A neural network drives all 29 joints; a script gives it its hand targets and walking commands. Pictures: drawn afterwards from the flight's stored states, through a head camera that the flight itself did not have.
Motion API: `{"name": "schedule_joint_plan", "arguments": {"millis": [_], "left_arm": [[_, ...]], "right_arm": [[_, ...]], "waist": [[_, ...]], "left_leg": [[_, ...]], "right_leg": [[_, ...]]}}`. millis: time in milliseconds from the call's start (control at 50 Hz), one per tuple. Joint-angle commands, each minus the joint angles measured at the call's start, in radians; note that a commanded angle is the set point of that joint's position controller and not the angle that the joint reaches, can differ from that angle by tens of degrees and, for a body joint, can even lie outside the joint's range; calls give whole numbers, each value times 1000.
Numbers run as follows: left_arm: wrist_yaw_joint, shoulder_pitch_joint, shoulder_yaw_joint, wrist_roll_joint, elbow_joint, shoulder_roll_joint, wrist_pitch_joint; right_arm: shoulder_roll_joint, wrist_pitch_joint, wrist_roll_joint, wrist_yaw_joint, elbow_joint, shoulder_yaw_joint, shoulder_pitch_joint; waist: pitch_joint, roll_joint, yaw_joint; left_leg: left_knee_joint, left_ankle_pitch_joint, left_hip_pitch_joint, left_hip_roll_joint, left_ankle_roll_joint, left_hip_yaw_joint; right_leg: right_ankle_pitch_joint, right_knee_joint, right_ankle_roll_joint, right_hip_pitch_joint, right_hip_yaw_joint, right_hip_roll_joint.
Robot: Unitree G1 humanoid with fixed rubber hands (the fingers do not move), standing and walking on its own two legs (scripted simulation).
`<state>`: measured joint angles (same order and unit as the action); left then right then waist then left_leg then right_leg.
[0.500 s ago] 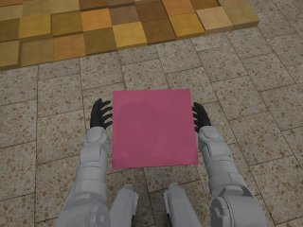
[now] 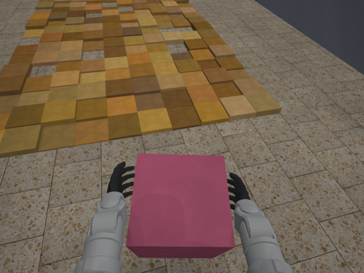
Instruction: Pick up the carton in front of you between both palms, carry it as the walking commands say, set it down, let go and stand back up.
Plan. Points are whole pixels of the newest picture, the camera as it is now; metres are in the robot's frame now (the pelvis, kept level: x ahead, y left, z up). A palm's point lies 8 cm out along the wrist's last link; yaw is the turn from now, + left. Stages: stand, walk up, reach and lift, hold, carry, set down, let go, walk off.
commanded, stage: reach and lift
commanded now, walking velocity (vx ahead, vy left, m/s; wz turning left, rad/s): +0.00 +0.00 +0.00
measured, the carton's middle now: (178, 210) +0.29 +0.00 -0.08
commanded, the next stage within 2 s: hold in 1.14 s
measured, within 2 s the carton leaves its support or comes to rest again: neither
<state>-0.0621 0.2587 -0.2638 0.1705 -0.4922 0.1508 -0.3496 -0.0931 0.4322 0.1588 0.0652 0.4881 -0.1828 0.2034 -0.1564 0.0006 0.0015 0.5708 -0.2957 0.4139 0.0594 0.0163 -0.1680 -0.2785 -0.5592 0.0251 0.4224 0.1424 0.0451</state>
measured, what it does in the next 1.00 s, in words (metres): stands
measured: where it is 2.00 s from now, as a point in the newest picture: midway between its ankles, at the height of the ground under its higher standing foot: outside the picture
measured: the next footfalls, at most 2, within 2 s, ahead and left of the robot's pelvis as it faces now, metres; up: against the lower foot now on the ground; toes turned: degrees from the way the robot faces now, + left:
none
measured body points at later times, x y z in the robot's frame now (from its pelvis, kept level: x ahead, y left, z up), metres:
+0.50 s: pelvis -0.02 +0.00 +0.01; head -0.04 +0.00 +0.46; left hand +0.30 +0.15 +0.03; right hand +0.27 -0.16 +0.01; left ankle -0.01 +0.13 -0.73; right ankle +0.00 -0.14 -0.73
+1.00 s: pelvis -0.01 +0.00 +0.01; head -0.05 +0.00 +0.46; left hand +0.30 +0.15 +0.05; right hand +0.28 -0.15 +0.03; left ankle -0.01 +0.13 -0.73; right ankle +0.00 -0.14 -0.73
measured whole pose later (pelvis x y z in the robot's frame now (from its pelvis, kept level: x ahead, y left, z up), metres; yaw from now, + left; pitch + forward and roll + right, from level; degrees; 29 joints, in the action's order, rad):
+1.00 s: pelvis -0.01 +0.00 +0.01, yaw +0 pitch -5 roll +0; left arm 0.00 0.31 -0.28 0.28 -0.35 0.16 -0.63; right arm -0.15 0.73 0.28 0.02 0.30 -0.20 0.23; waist -0.01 0.00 0.00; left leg 0.40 -0.22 0.10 0.04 0.01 -0.15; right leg -0.20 -0.38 0.02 0.10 0.14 0.03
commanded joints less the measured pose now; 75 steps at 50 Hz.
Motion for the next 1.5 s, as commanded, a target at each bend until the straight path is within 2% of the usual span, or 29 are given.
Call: {"name": "schedule_joint_plan", "arguments": {"millis": [0, 40, 60, 120, 180, 240, 360, 380, 400, 500, 520, 540, 640, 660, 680, 820, 840, 860, 880, 900, 980, 1120, 1200, 1240, 1300, 1380, 1400, 1420, 1480], "left_arm": [[265, 275, 577, -120, -72, 1009, -113], [278, 307, 581, -114, -8, 998, -153], [280, 253, 559, -108, -41, 991, -180], [289, 258, 532, -98, 1, 982, -230], [306, 296, 516, -101, 17, 964, -254], [318, 337, 485, -97, 4, 957, -251], [323, 408, 472, -86, -27, 984, -241], [321, 455, 473, -90, -30, 999, -239], [324, 479, 479, -102, -20, 1030, -232], [325, 455, 469, -80, -50, 1010, -256], [326, 456, 470, -87, -45, 1000, -258], [324, 433, 474, -82, -21, 989, -258], [328, 424, 475, -95, -16, 985, -272], [326, 390, 483, -101, -1, 991, -275], [327, 398, 490, -94, 3, 963, -283], [322, 414, 502, -110, 39, 986, -286], [321, 404, 514, -116, 59, 996, -287], [319, 374, 510, -109, 48, 986, -298], [319, 375, 507, -105, 60, 983, -299], [316, 394, 510, -118, 45, 983, -306], [317, 386, 496, -111, 44, 995, -315], [316, 367, 538, -139, 83, 991, -331], [312, 366, 558, -151, 149, 972, -359], [311, 397, 570, -158, 175, 974, -372], [310, 358, 536, -128, 159, 926, -388], [321, 393, 526, -126, 146, 931, -389], [326, 437, 504, -121, 139, 923, -386], [325, 395, 523, -130, 113, 956, -392], [325, 446, 511, -127, 139, 953, -380]], "right_arm": [[-946, 2, -176, -266, -190, 574, 533], [-936, 40, -169, -265, -227, 571, 534], [-944, 65, -185, -269, -246, 575, 555], [-924, 123, -155, -281, -239, 537, 550], [-922, 145, -136, -289, -238, 484, 536], [-932, 152, -118, -295, -236, 472, 573], [-963, 132, -138, -305, -230, 487, 693], [-963, 124, -138, -308, -232, 470, 722], [-961, 127, -139, -309, -246, 494, 771], [-961, 147, -129, -307, -214, 481, 730], [-966, 155, -122, -306, -195, 469, 702], [-980, 156, -135, -307, -214, 483, 718], [-954, 172, -129, -294, -249, 481, 664], [-957, 175, -141, -296, -271, 500, 670], [-965, 178, -145, -292, -270, 489, 643], [-956, 191, -148, -292, -308, 507, 667], [-956, 193, -157, -292, -305, 523, 677], [-953, 197, -149, -293, -309, 504, 623], [-955, 200, -160, -292, -316, 515, 659], [-939, 208, -147, -293, -297, 504, 622], [-942, 213, -155, -300, -324, 513, 673], [-944, 228, -161, -301, -338, 522, 622], [-945, 258, -182, -300, -389, 549, 638], [-941, 271, -185, -297, -390, 557, 624], [-923, 291, -176, -290, -389, 529, 616], [-932, 294, -161, -289, -370, 501, 622], [-942, 296, -145, -290, -350, 495, 656], [-942, 294, -173, -292, -355, 511, 641], [-955, 287, -169, -298, -349, 516, 688]], "waist": [[-225, -7, 12], [-180, 18, 24], [-139, 17, -7], [-76, 5, -9], [-35, 39, 15], [-18, 1, 14], [-76, 1, -16], [-88, 21, -1], [-98, -30, -6], [-101, 33, -5], [-97, -5, 3], [-96, -20, -27], [-98, -10, 6], [-101, -17, -16], [-99, 12, 12], [-114, -4, 6], [-104, -1, -17], [-99, 5, 15], [-95, -5, -21], [-95, 15, 13], [-92, 4, -20], [-77, 9, 8], [-102, 3, -18], [-89, 12, 0], [-63, 18, -29], [-13, 12, 0], [-9, -24, -12], [-10, 23, -8], [-43, 5, -28]], "left_leg": [[-135, 387, -201, 37, 8, 62], [-158, 363, -245, 34, 14, 70], [-176, 324, -248, 33, 3, 70], [-204, 328, -271, 27, 10, 69], [-225, 243, -283, 31, 10, 82], [-226, 174, -262, 25, -1, 83], [-202, 144, -268, 29, -9, 95], [-189, 153, -264, 24, -5, 92], [-188, 145, -253, 27, -8, 94], [-206, 149, -268, 41, -1, 107], [-209, 160, -278, 34, -3, 102], [-208, 174, -278, 36, -7, 106], [-215, 225, -299, 44, -3, 109], [-222, 248, -313, 41, -1, 104], [-225, 252, -309, 40, 2, 108], [-222, 285, -331, 45, 0, 106], [-224, 259, -307, 38, -1, 100], [-230, 277, -318, 41, 8, 104], [-225, 315, -325, 39, 6, 102], [-231, 294, -327, 41, 12, 103], [-235, 258, -308, 42, 4, 102], [-238, 315, -369, 35, 10, 96], [-256, 335, -384, 32, 7, 91], [-253, 316, -398, 35, 13, 91], [-270, 299, -397, 32, 1, 96], [-268, 224, -361, 35, 0, 101], [-269, 193, -333, 29, -8, 102], [-266, 209, -338, 39, -2, 102], [-257, 198, -343, 34, -9, 102]], "right_leg": [[364, 114, 2, -298, -70, 50], [334, 149, -3, -311, -68, 42], [291, 161, 0, -308, -71, 43], [265, 194, -10, -315, -80, 50], [224, 207, -17, -317, -76, 45], [165, 201, -17, -306, -84, 49], [124, 173, -13, -331, -93, 50], [117, 174, -22, -320, -91, 43], [112, 174, -17, -339, -89, 48], [146, 185, -13, -362, -84, 44], [147, 188, -11, -348, -91, 48], [151, 188, -8, -359, -90, 46], [226, 200, -2, -389, -87, 49], [237, 201, 1, -399, -89, 51], [263, 205, 0, -399, -88, 45], [282, 207, 2, -418, -79, 50], [259, 200, -4, -444, -81, 46], [276, 210, -6, -423, -79, 51], [281, 210, -1, -420, -90, 55], [282, 216, -6, -429, -81, 49], [258, 214, -7, -439, -89, 52], [274, 230, -12, -404, -89, 57], [289, 235, -4, -442, -89, 58], [295, 239, -11, -452, -77, 51], [271, 245, -4, -435, -77, 48], [209, 255, -9, -432, -78, 45], [179, 248, -5, -430, -84, 49], [204, 252, -8, -453, -66, 37], [180, 243, -8, -447, -73, 36]]}}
